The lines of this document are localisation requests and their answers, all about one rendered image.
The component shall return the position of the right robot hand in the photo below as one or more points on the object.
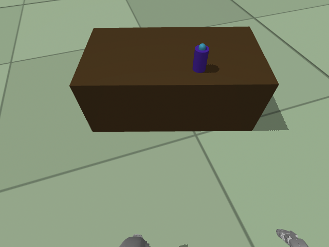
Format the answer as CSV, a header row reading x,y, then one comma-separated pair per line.
x,y
291,238

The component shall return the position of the bottle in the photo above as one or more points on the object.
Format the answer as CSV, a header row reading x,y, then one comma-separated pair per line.
x,y
200,58

